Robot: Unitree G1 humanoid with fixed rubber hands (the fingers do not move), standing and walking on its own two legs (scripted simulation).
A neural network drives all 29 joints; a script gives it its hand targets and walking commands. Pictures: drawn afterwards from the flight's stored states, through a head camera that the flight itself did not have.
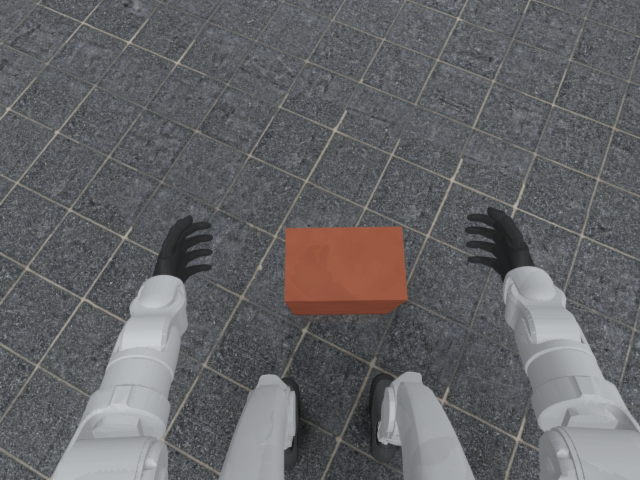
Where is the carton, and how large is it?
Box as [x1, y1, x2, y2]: [285, 227, 407, 314]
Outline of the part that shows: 286,228 285,302 294,314 387,313 407,299 401,227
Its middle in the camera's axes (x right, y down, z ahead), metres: +0.05 +0.10 +0.97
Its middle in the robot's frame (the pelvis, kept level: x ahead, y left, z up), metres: +0.45 -0.03 -0.55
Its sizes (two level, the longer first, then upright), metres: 0.258 0.162 0.273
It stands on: the floor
